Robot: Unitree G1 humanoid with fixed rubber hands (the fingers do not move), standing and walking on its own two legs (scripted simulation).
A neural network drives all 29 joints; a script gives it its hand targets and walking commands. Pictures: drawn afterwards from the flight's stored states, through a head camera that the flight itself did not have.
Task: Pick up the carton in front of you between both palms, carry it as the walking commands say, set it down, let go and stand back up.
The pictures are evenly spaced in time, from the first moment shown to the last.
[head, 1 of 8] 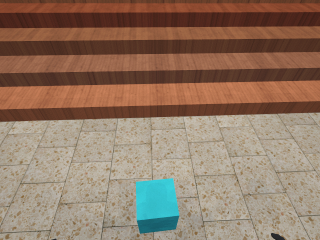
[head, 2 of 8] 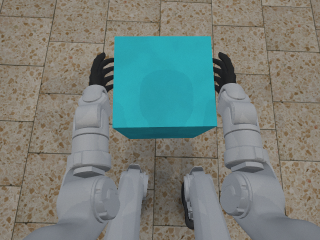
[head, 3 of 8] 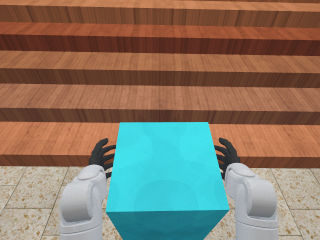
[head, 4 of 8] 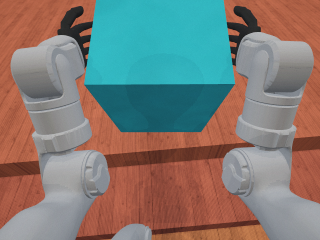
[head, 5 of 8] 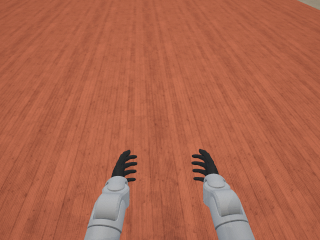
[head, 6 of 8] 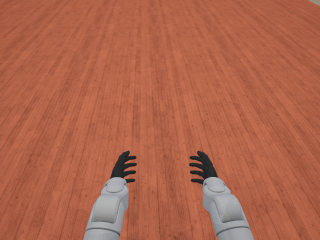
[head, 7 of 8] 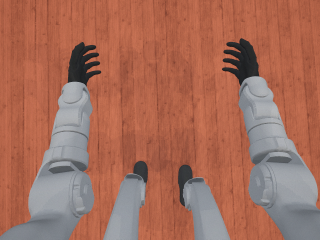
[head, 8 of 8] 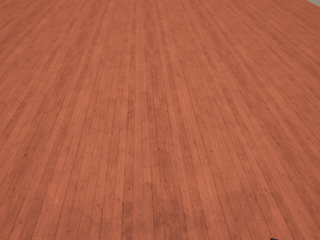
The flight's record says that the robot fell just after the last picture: no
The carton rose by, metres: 1.59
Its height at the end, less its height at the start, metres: +1.14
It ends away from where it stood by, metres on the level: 3.35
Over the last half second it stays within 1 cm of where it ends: yes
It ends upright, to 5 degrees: no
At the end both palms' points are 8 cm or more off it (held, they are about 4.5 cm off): yes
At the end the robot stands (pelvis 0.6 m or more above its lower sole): yes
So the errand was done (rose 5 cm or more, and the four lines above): no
